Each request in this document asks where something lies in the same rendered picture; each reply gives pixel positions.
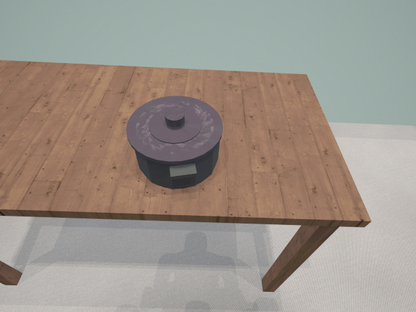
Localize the lid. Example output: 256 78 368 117
126 96 223 164

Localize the table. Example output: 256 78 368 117
0 60 372 292

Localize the pot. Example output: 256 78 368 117
135 142 220 189

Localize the knob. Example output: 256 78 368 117
164 108 185 127

